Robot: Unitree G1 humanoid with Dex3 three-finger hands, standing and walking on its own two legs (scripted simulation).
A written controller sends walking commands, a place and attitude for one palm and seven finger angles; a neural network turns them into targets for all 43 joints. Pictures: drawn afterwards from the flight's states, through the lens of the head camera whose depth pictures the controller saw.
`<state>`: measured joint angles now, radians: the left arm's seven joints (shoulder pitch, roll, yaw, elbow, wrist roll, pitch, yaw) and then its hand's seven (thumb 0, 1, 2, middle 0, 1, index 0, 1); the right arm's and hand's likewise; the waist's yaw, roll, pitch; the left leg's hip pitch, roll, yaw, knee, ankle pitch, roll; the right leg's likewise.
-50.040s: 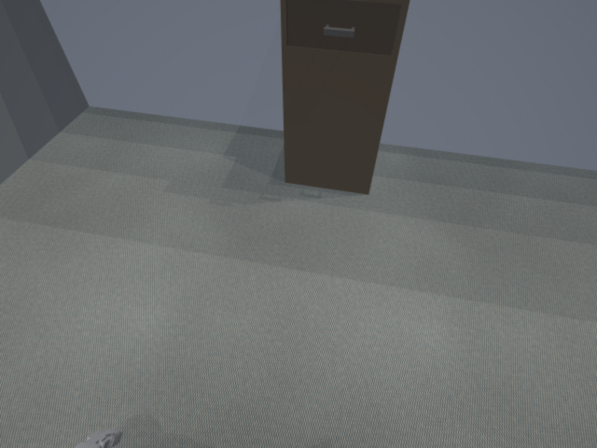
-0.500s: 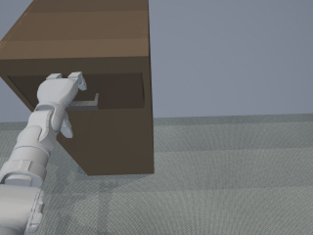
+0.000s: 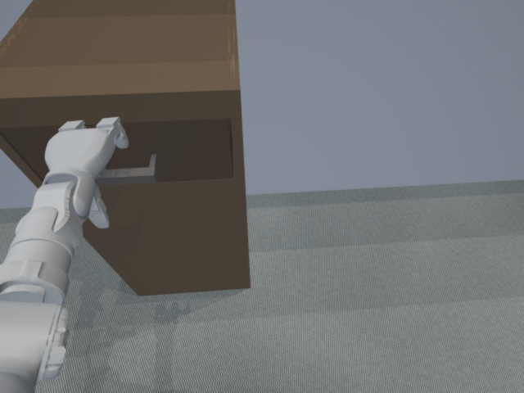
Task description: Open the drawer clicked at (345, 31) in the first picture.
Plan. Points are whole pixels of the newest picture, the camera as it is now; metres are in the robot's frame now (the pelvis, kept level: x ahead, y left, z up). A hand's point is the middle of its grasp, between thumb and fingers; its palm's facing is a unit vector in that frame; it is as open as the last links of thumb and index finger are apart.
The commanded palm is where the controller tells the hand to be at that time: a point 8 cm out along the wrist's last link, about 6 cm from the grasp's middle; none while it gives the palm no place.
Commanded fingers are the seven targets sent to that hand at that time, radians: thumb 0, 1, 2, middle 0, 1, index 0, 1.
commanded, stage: move the hooked fingers above the handle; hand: left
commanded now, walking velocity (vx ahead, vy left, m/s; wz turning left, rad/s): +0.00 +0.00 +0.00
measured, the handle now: (128, 168) +0.50 +0.25 +0.02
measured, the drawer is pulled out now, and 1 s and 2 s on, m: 0.00 0.00 0.00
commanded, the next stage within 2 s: lower the fingers behind the handle in 0.38 s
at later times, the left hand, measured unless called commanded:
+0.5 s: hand (99, 174) +0.45 +0.27 +0.07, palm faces -0.06 -0.04 -1.00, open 13.7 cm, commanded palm +0.43 +0.26 +0.13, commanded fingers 0.00 -0.50 0.30 -0.30 -1.20 -0.30 -1.20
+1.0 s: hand (113, 184) +0.45 +0.26 +0.03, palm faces -0.06 -0.04 -1.00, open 13.8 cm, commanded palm +0.43 +0.26 +0.09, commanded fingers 0.00 -0.50 0.30 -0.30 -1.20 -0.30 -1.20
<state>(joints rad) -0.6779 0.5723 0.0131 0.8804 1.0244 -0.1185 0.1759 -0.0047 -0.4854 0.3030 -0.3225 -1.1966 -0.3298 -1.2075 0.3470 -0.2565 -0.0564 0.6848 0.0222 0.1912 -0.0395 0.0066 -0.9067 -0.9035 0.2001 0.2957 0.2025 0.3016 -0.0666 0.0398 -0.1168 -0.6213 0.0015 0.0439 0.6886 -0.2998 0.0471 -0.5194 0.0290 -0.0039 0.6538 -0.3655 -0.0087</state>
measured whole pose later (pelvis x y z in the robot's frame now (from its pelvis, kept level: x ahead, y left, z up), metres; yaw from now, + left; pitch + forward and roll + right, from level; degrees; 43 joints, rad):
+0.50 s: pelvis +0.00 +0.00 +0.00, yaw +0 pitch +13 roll -1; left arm -0.70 0.57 0.00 0.90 1.03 -0.11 0.15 0.00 -0.49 0.30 -0.32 -1.20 -0.33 -1.21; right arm 0.33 -0.25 -0.04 0.66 0.02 0.19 -0.04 0.01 -0.91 -0.90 0.20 0.30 0.20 0.30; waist -0.06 0.04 -0.11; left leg -0.62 0.00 0.04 0.69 -0.30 0.05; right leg -0.52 0.03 -0.01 0.66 -0.37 -0.01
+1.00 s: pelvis +0.00 -0.01 -0.01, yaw +0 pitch +16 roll -1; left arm -0.69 0.55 0.01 0.95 1.06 -0.12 0.23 0.00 -0.49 0.30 -0.32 -1.20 -0.32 -1.20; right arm 0.32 -0.25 -0.05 0.68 0.01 0.19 -0.04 0.00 -0.91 -0.90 0.20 0.30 0.20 0.30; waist -0.08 0.04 -0.13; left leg -0.70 0.01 0.03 0.75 -0.32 0.04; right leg -0.59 0.04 -0.01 0.71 -0.39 -0.02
